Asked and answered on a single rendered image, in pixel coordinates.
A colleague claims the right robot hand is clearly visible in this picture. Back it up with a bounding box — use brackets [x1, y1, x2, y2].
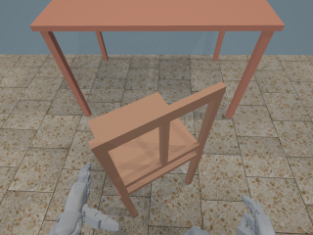
[237, 195, 277, 235]

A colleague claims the chair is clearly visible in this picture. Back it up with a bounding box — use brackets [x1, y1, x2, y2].
[88, 81, 227, 217]

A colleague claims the table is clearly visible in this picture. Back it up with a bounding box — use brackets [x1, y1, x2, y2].
[30, 0, 285, 119]

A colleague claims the robot right shin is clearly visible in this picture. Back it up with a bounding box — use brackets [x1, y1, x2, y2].
[191, 226, 201, 230]

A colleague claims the left robot hand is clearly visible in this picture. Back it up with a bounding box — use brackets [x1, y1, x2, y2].
[64, 162, 119, 232]

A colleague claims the robot left forearm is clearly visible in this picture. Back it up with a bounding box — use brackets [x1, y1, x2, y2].
[49, 211, 83, 235]

